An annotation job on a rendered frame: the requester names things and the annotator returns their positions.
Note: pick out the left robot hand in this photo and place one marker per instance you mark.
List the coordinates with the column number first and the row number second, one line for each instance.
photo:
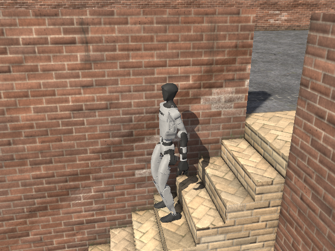
column 182, row 166

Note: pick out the robot left upper arm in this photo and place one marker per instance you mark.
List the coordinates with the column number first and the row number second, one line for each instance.
column 176, row 117

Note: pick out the robot left thigh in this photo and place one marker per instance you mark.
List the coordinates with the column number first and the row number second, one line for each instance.
column 164, row 169

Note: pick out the left robot forearm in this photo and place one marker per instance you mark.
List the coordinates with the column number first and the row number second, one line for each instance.
column 183, row 147

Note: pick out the left robot foot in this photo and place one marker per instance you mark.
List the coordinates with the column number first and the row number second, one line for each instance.
column 169, row 217

